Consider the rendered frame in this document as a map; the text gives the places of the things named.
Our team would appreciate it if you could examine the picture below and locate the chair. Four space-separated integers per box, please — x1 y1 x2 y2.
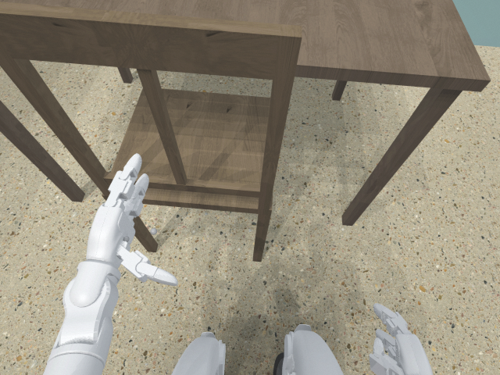
0 2 302 262

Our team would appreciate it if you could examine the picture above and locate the left robot hand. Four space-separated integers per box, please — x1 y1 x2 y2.
86 153 178 286

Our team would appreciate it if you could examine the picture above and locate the robot left forearm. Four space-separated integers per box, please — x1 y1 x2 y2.
43 260 121 375

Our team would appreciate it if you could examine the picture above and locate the right robot hand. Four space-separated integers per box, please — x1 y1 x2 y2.
369 303 433 375

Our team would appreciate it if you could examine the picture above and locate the left robot shin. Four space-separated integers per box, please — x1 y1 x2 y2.
200 332 216 338

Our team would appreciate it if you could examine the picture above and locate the table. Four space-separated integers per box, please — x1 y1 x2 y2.
0 0 491 226

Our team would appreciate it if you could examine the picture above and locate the right robot thigh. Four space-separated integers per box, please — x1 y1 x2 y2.
284 330 344 375

